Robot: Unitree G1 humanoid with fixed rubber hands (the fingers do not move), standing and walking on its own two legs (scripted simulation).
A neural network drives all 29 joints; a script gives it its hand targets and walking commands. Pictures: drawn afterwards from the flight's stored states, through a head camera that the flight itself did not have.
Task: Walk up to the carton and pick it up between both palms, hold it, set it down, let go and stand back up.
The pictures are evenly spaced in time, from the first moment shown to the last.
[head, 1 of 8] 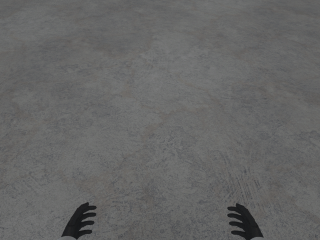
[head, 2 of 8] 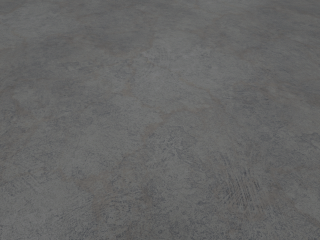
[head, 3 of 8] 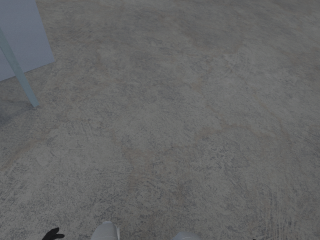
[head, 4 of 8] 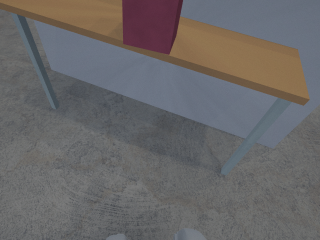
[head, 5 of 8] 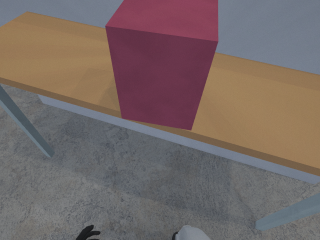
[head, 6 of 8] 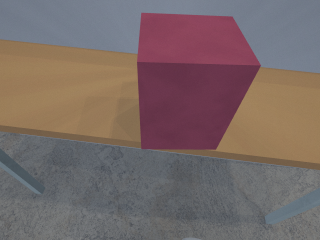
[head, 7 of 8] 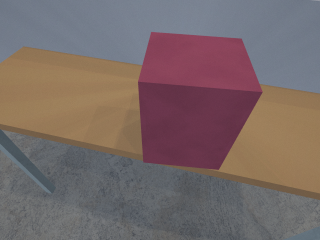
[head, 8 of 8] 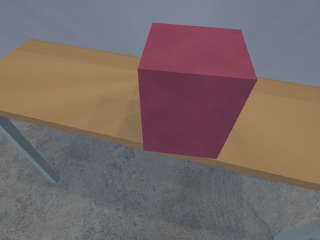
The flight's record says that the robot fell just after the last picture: no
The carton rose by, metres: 0.00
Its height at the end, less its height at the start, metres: +0.00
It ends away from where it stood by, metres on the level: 0.00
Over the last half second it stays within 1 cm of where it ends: yes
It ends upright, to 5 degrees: yes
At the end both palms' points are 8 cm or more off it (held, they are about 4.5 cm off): yes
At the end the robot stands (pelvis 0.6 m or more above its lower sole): yes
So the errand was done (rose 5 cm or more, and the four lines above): no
